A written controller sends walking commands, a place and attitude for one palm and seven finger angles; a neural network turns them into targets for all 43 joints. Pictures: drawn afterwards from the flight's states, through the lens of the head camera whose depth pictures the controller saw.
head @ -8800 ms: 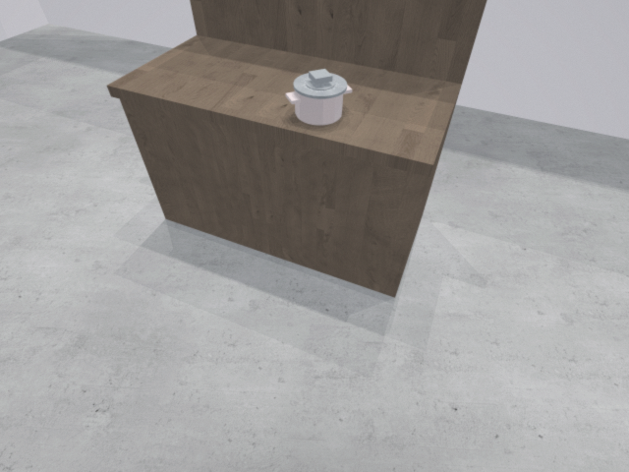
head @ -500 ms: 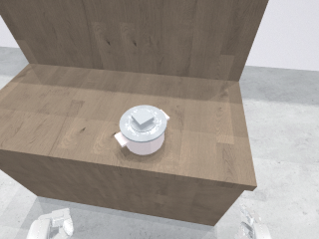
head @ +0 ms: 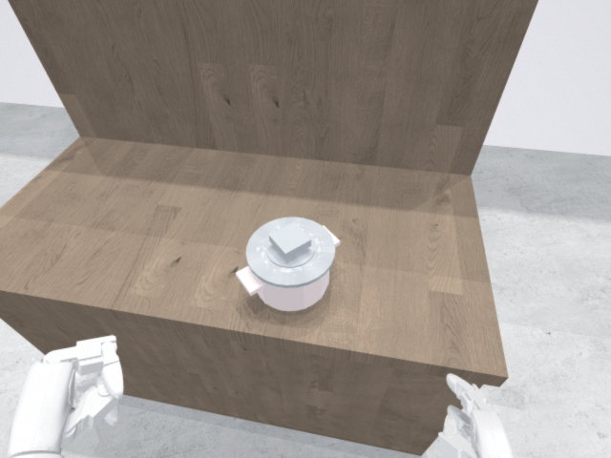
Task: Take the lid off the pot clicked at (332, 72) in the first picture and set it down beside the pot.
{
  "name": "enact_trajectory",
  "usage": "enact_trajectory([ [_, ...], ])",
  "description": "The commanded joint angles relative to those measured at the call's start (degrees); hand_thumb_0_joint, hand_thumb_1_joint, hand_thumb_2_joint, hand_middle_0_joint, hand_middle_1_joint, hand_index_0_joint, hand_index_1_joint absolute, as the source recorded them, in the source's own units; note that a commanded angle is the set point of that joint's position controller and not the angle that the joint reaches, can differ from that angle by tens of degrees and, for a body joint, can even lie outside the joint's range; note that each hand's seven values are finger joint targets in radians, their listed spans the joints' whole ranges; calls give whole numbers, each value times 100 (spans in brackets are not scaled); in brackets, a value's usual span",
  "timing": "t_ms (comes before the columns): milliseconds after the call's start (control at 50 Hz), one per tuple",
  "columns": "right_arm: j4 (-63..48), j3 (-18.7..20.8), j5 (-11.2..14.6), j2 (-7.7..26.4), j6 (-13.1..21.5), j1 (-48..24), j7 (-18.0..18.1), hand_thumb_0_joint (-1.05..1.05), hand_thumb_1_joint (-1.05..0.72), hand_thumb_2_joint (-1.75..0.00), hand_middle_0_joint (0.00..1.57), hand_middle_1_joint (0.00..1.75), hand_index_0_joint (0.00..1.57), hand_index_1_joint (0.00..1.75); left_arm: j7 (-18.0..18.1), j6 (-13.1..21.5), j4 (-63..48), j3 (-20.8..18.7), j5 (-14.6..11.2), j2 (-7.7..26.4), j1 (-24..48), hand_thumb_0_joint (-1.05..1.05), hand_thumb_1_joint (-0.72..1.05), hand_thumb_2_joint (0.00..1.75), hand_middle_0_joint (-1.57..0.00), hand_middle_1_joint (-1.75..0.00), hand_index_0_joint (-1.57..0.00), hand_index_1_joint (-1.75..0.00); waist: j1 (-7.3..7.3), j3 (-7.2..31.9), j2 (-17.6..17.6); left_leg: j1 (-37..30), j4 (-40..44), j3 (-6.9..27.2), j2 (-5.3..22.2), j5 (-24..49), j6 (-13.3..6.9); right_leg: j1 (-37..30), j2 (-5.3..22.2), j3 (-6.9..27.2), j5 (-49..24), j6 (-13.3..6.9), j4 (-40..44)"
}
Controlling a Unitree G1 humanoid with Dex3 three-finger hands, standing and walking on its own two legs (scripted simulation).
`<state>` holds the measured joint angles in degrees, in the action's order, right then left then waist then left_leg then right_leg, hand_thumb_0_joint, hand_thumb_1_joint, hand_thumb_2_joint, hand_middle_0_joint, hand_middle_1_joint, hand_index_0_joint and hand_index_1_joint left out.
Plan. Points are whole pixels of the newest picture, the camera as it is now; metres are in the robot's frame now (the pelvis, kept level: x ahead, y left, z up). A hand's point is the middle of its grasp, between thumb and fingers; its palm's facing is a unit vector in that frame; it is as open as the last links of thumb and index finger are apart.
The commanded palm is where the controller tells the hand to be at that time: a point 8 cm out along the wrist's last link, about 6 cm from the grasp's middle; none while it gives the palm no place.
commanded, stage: raise the hand higher, near the body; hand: left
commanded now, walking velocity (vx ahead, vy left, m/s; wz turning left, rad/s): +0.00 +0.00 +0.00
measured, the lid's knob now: (290, 240) +0.46 +0.09 +0.00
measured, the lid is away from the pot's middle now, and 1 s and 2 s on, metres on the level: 0.00 0.00 0.00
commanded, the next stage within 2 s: reach forward and open the fingers in 0.04 s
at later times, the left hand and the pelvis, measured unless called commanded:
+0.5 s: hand (87, 371) +0.18 +0.27 +0.08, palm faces -0.18 -0.06 -0.98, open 3.1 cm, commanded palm +0.17 +0.26 +0.13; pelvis -0.01 -0.01 +0.00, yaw -1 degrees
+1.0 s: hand (106, 330) +0.22 +0.27 +0.09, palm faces -0.22 -0.02 -0.98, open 8.6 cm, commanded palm +0.21 +0.25 +0.14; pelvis -0.03 +0.00 +0.00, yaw +0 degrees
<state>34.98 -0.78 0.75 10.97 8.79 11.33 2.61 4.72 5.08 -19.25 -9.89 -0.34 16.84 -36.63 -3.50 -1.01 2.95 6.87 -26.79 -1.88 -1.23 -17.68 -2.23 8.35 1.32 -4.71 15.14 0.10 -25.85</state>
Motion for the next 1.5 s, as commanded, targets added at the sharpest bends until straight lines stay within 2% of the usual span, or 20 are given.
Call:
enact_trajectory([
  [0,-1007,167,1,596,298,-755,19,0,-90,-90,20,30,20,30,90,375,-1238,-554,-55,701,305,0,90,90,-130,-150,-130,-150,22,176,-86,34,412,343,304,1921,142,-10,-1,103,-1084,-110,350],
  [120,-1007,133,-16,598,343,-719,46,0,-90,-90,20,30,20,30,187,503,-1719,-972,-116,1039,535,0,90,90,-130,-150,-130,-150,-46,427,46,-57,472,374,294,1656,145,-179,-15,138,-921,-125,398],
  [140,-989,63,-145,1083,-41,-881,-25,0,-90,-90,20,30,20,30,377,40,-1752,-618,2481,2183,905,0,88,89,-128,-149,-128,-149,-56,215,308,614,361,310,210,1676,134,477,-176,394,-862,-189,135],
  [180,-1235,94,-82,833,-377,-1065,-119,0,-90,-90,20,30,20,30,491,-373,-1792,-384,2575,1500,1026,0,83,89,-123,-146,-123,-146,-1,-32,342,806,368,246,224,1652,182,533,-133,176,-701,-287,110],
  [200,-1192,135,-87,842,-472,-1013,-159,0,-90,-90,20,30,20,30,491,-487,-1414,-216,3213,1422,837,0,81,90,-121,-143,-121,-143,-120,71,290,842,339,188,212,1468,178,555,-187,241,-509,-306,27],
  [320,-1399,135,-22,1024,-1185,-1381,-195,0,-90,-90,20,30,20,30,219,-1025,-1516,-591,4776,2808,1336,0,61,102,-118,-115,-118,-115,-229,1402,336,654,277,253,185,1412,57,-98,-135,660,-745,-278,-4],
  [500,-1298,161,150,1064,-1190,-1309,-114,0,-90,-90,20,30,20,30,-1250,-648,-551,-18,4309,2849,2253,0,33,118,-108,-83,-108,-83,154,827,-256,452,286,231,80,1730,-109,-42,25,450,-1524,-50,363],
  [580,-1302,116,69,1128,-1116,-1327,0,0,-90,-90,20,30,20,30,-1415,-282,-821,-1014,4438,4084,2734,0,21,121,-104,-68,-104,-68,-20,1392,165,127,272,339,84,2150,-134,-385,39,572,-1945,-62,403],
  [680,-1154,184,154,1070,-1215,-1071,-143,0,-90,-90,20,30,20,30,-1462,1,525,-745,4361,3272,2193,0,8,122,-97,-51,-97,-51,-5,544,-1,410,305,300,74,1995,-35,82,-25,403,-1686,-141,518],
  [740,-1291,270,164,1105,-1270,-1128,-216,0,-90,-90,20,30,20,30,-1487,-18,25,45,4168,2685,2969,0,0,124,-93,-40,-93,-40,141,791,28,369,409,256,44,1600,-51,124,40,314,-1304,-81,559],
  [800,-1388,254,93,1060,-1139,-1127,-197,0,-90,-90,20,30,20,30,-1381,75,-738,-212,4352,3265,3514,0,-8,125,-89,-29,-89,-29,44,1794,241,-5,386,315,29,1805,-112,-347,61,394,-1320,-86,444],
  [880,-1065,219,118,1128,-1260,-1081,-134,0,-90,-90,20,30,20,30,-1168,2,509,-1153,4721,4165,3703,0,-18,127,-84,-15,-84,-15,-33,1212,-55,345,496,380,58,1639,-68,-257,-9,395,-1157,-168,534],
  [940,-1070,218,216,1102,-1378,-1083,-185,0,-90,-90,20,30,20,30,-1198,-108,972,-190,4528,3085,3970,0,-23,128,-82,-8,-82,-8,99,663,97,466,668,330,74,1360,-13,114,2,225,-825,-165,629],
  [1000,-1288,251,227,1050,-1304,-1223,-311,0,-90,-90,20,30,20,30,-1402,-203,364,819,4329,2243,4112,0,-24,129,-82,-8,-82,-8,192,1154,171,80,674,343,79,1540,-33,80,-5,223,-935,-135,592],
  [1120,-978,162,128,1118,-1356,-1102,-176,0,-90,-90,20,30,20,30,-1278,-157,919,-672,5011,4195,5158,0,-24,130,-82,-8,-82,-8,44,1193,-5,312,808,510,156,1421,-45,-230,-50,259,-689,-221,555],
  [1180,-1023,165,236,1093,-1429,-1116,-188,0,-90,-90,20,30,20,30,-1215,-215,1378,-472,4852,3732,5289,0,-24,129,-82,-8,-82,-8,52,867,62,341,812,502,145,1448,-16,-51,-73,239,-710,-264,582],
  [1280,-1314,264,239,1034,-1359,-1218,-425,0,-90,-90,20,30,20,30,-1552,-369,749,1134,4466,2078,4743,0,-24,130,-82,-8,-82,-8,212,1406,307,-241,661,577,196,2043,28,130,-59,226,-1077,-193,484],
  [1380,-1033,186,206,1268,-1416,-1126,-293,0,-90,-90,20,30,20,30,-1536,-616,1086,-121,5051,4079,6504,0,-24,130,-82,-8,-82,-8,216,1428,67,151,743,601,143,1645,-9,-229,-75,270,-965,-262,441],
  [1420,-993,129,185,1113,-1338,-1085,-220,0,-90,-90,20,30,20,30,-1489,-489,1028,-102,5050,4005,6746,0,-24,130,-82,-8,-82,-8,121,1820,265,-61,687,653,114,2137,-17,-390,-29,245,-1229,-275,373],
  [1480,-1139,178,206,1047,-1251,-1029,-354,0,-90,-90,20,30,20,30,-1557,-489,1037,480,4639,2990,5894,0,-24,130,-82,-8,-82,-8,162,1840,438,-359,528,671,111,2811,14,-257,-28,238,-1650,-246,356],
])
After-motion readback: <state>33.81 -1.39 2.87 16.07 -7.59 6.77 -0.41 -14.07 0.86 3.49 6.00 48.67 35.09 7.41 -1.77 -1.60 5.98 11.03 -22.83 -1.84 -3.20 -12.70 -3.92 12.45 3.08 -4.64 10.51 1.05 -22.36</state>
